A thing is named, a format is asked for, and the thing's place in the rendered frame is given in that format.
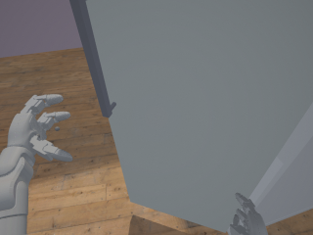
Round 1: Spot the left robot forearm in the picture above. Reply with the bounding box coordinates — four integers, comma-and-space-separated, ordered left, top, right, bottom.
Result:
0, 146, 36, 235

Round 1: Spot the fridge door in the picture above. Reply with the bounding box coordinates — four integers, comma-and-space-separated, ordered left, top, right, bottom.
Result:
85, 0, 313, 233

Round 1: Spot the handle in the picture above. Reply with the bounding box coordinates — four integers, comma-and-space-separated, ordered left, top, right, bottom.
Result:
69, 0, 116, 118

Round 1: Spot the robot right hand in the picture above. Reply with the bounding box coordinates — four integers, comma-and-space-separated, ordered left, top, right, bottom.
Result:
230, 193, 268, 235

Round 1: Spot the robot left hand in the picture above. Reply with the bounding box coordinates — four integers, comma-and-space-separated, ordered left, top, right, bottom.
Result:
7, 94, 73, 162

